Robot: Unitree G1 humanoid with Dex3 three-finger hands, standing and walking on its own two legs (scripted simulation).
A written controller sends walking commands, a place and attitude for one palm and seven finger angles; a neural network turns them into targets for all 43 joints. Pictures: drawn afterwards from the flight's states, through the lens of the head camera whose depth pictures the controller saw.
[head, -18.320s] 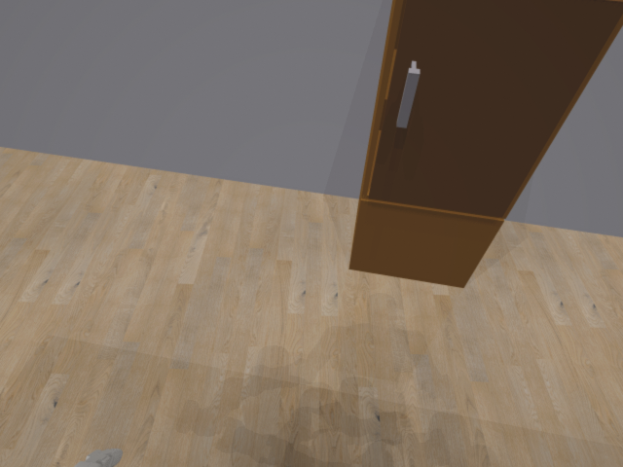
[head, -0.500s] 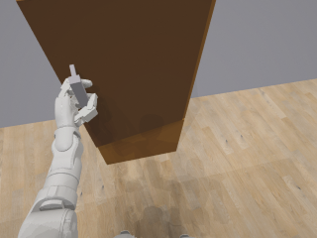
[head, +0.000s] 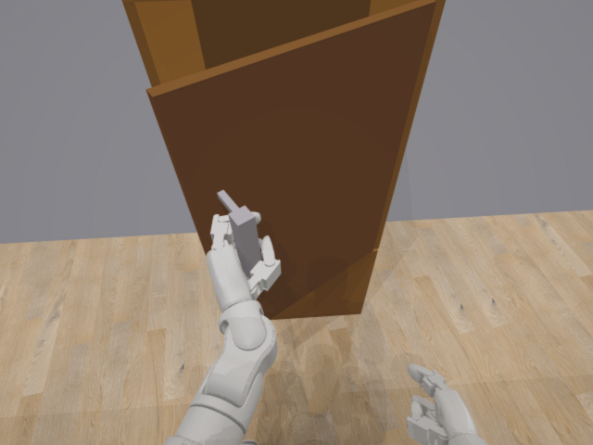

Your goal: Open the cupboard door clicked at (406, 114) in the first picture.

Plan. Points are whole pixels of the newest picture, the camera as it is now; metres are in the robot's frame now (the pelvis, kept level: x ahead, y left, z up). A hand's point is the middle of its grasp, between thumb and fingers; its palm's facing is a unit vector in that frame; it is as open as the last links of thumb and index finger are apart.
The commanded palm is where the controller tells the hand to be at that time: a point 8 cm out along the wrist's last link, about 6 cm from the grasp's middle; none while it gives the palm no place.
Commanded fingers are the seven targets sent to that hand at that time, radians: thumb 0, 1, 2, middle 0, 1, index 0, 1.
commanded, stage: pull the door open along its arc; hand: left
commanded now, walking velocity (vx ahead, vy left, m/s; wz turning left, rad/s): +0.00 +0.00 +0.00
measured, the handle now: (239, 237) +0.38 +0.11 +0.07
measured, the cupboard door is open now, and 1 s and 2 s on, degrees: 33 37 44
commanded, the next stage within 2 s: open thumb and fingers to let go in 0.18 s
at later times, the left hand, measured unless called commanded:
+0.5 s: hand (279, 273) +0.32 +0.04 +0.07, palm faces +0.43 -0.90 -0.06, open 6.9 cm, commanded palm +0.27 +0.06 +0.07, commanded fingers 0.00 0.06 0.54 -0.34 -1.26 -0.34 -1.26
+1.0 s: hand (275, 277) +0.32 +0.05 +0.07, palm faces +0.39 -0.92 -0.05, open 14.6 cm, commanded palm +0.26 +0.06 +0.07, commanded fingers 0.00 -0.50 0.30 -0.17 -0.45 -0.17 -0.45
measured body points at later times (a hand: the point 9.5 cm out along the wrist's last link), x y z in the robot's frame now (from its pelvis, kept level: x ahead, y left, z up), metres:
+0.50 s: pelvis +0.01 -0.03 +0.00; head +0.03 -0.06 +0.45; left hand +0.30 +0.09 +0.08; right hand +0.19 -0.25 -0.10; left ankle +0.02 +0.13 -0.69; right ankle -0.02 -0.08 -0.69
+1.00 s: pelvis +0.01 -0.02 +0.00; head +0.04 -0.04 +0.45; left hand +0.29 +0.10 +0.08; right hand +0.19 -0.22 -0.10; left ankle +0.02 +0.13 -0.69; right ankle -0.02 -0.08 -0.69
